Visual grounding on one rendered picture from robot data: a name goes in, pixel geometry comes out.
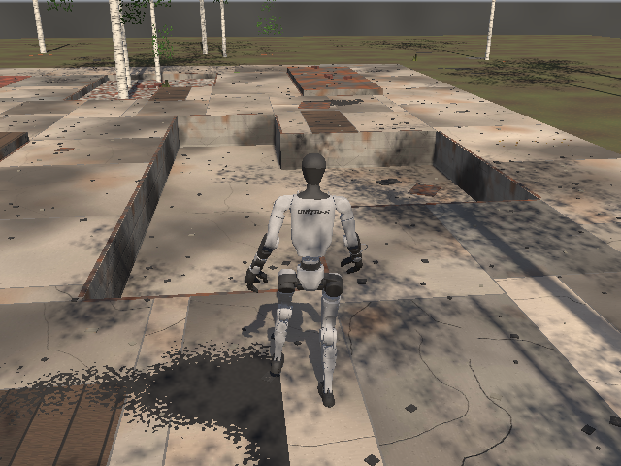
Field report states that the robot left hand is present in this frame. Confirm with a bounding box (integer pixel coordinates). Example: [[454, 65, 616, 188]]
[[245, 268, 268, 293]]

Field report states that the left robot upper arm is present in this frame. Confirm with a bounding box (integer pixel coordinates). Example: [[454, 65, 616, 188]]
[[264, 195, 293, 250]]

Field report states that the robot right hand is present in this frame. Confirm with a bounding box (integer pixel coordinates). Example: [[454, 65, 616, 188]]
[[341, 256, 363, 274]]

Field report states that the robot left shin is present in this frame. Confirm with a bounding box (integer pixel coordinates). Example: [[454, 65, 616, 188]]
[[274, 304, 288, 362]]

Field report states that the left robot forearm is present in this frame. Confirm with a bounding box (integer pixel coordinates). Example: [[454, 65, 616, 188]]
[[249, 233, 273, 274]]

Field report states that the right robot foot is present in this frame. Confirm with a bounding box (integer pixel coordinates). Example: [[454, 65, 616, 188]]
[[317, 381, 335, 408]]

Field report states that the right robot upper arm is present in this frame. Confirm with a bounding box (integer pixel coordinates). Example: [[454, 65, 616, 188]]
[[333, 195, 358, 248]]

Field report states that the right robot forearm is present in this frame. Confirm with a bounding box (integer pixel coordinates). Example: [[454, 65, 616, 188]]
[[347, 232, 362, 262]]

